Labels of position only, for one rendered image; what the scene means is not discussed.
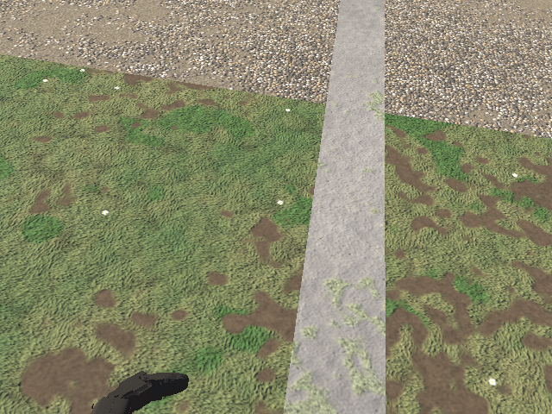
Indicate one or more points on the robot left hand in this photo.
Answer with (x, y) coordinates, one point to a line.
(139, 390)

